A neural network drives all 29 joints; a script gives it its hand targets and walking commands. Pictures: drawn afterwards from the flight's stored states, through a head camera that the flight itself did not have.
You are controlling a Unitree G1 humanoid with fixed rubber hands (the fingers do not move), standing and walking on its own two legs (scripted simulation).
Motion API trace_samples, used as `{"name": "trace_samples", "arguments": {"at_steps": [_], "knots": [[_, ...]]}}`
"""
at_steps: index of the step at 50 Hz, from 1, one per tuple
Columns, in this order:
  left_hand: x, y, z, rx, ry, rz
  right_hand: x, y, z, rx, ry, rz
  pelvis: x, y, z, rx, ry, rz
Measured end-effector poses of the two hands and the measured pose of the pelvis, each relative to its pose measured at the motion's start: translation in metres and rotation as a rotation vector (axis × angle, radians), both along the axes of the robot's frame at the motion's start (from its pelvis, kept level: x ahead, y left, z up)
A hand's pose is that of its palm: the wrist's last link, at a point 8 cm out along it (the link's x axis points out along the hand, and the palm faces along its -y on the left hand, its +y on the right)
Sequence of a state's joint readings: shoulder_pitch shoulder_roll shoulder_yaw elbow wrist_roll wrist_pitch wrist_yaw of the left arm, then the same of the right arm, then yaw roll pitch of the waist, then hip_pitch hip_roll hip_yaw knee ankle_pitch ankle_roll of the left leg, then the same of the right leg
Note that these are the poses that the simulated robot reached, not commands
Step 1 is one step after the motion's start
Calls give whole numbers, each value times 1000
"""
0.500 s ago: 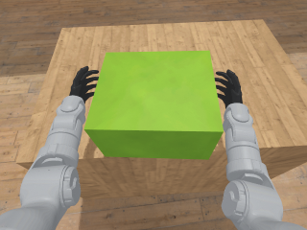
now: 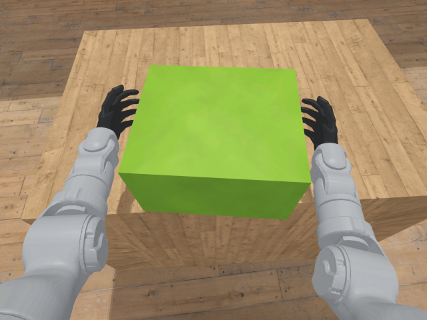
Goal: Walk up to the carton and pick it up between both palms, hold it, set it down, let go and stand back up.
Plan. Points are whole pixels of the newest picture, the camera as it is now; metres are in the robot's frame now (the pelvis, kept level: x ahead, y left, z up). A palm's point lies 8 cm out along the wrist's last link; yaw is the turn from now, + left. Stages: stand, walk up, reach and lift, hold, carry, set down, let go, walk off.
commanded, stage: set down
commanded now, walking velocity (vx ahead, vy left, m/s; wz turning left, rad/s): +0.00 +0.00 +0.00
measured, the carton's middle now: (217, 141) +0.47 -0.03 +0.00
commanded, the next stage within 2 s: none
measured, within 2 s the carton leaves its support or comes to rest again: neither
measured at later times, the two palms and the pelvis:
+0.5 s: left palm (111, 128) +0.46 +0.17 +0.07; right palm (323, 142) +0.41 -0.23 +0.06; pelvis -0.02 +0.00 +0.00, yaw -1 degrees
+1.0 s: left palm (115, 131) +0.47 +0.17 +0.05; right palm (321, 142) +0.42 -0.23 +0.04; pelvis -0.02 +0.01 -0.01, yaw -1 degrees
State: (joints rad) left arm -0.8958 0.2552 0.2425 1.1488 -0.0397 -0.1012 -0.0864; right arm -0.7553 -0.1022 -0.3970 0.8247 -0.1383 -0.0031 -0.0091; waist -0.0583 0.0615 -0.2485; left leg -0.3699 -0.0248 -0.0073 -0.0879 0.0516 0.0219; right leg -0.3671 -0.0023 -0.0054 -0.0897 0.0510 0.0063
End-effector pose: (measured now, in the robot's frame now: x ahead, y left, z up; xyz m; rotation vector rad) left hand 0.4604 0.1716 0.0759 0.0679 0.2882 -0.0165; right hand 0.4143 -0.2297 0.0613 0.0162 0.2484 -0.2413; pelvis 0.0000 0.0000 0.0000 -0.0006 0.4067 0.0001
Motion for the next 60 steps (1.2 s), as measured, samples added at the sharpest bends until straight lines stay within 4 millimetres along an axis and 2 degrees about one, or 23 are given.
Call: {"name": "trace_samples", "arguments": {"at_steps": [39,51,60], "knots": [[7,1,-12,-17,-60,-36,1,-2,-9,10,-33,3,-23,3,-7,1,123,-11],[12,2,-28,-12,-41,-42,9,-4,-20,12,-35,8,-20,6,-9,1,160,-16],[18,3,-50,10,46,-34,20,-6,-38,11,40,37,-13,4,-12,6,215,-33]]}}
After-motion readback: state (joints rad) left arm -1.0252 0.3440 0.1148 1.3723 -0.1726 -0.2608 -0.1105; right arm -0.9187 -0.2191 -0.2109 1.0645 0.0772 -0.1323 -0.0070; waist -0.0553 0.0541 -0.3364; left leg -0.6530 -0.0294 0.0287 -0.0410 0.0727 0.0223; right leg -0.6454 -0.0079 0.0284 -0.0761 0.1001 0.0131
